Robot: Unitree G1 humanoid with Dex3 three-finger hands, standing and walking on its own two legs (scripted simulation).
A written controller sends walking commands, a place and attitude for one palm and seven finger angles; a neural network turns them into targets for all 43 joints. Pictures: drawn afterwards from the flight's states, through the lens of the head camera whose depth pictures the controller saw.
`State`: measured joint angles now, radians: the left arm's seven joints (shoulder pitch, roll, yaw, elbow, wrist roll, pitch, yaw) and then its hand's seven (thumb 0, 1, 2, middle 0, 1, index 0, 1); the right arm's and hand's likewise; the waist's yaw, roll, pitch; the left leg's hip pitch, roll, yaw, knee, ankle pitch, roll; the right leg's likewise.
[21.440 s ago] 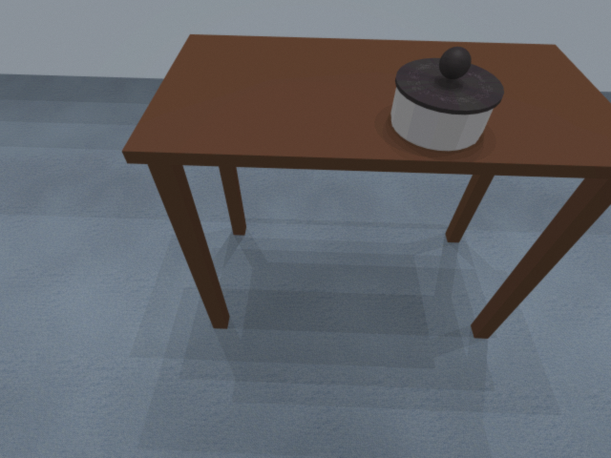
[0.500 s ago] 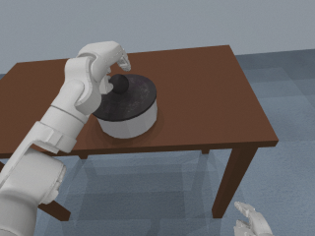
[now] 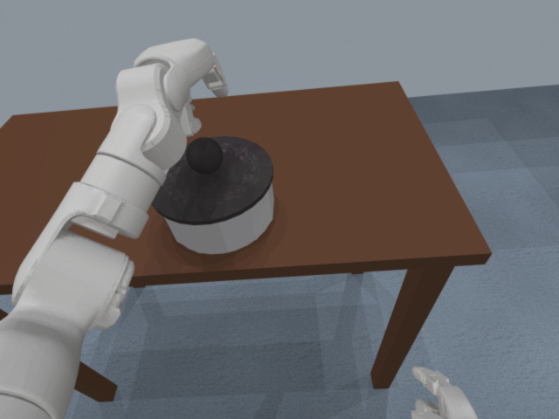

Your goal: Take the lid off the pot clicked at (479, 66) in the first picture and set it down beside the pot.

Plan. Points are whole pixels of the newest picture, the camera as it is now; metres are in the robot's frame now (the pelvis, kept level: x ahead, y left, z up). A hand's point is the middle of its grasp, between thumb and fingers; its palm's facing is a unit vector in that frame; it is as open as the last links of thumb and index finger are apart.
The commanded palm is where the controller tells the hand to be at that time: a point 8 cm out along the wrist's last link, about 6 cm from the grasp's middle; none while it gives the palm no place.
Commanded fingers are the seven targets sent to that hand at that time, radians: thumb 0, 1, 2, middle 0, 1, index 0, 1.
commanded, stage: move the open hand above the knob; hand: left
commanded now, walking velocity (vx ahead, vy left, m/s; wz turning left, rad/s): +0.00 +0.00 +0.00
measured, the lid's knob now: (204, 155) +0.45 +0.14 +0.16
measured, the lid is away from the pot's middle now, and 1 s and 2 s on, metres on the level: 0.00 0.00 0.01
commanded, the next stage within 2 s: lower the open fingers around the knob in 0.88 s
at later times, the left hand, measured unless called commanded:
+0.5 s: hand (197, 119) +0.43 +0.12 +0.24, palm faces -0.15 -0.09 -0.98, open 10.0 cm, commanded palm +0.39 +0.14 +0.31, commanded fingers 0.00 -0.41 1.74 -0.88 -0.08 -0.88 -0.08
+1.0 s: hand (188, 125) +0.42 +0.13 +0.24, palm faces -0.16 -0.09 -0.98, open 10.0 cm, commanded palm +0.39 +0.14 +0.31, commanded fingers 0.00 -0.41 1.74 -0.88 -0.08 -0.88 -0.08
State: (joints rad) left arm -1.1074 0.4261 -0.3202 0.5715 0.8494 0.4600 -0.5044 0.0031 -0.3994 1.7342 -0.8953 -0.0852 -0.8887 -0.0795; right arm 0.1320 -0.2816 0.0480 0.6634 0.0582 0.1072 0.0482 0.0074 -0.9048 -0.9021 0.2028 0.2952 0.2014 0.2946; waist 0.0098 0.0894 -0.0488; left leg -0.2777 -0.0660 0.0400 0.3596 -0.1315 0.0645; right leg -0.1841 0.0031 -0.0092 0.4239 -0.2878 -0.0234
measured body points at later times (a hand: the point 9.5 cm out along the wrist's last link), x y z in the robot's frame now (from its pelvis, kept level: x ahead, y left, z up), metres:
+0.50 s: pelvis +0.00 +0.00 +0.00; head +0.00 -0.05 +0.45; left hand +0.43 +0.12 +0.30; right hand +0.19 -0.22 -0.12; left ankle +0.03 +0.08 -0.74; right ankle -0.04 -0.10 -0.74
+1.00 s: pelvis -0.01 -0.01 +0.00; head -0.01 -0.05 +0.45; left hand +0.42 +0.13 +0.29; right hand +0.18 -0.23 -0.11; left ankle +0.03 +0.08 -0.74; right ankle -0.04 -0.10 -0.74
